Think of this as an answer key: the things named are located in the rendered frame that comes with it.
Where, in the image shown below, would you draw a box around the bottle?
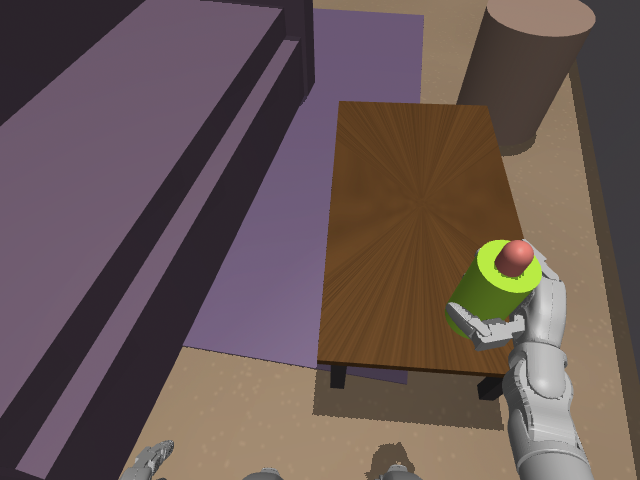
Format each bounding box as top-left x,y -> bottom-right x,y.
445,240 -> 542,339

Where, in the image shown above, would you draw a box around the left robot hand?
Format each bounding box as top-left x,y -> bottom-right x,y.
119,440 -> 174,480

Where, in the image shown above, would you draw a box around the coffee table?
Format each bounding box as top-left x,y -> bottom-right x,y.
317,101 -> 524,401

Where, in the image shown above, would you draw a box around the right robot hand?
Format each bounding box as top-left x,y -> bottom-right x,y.
446,239 -> 567,351

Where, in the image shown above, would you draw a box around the sofa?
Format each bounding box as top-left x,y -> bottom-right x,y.
0,0 -> 315,480

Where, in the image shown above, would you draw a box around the right robot arm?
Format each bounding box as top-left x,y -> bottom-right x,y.
502,341 -> 595,480

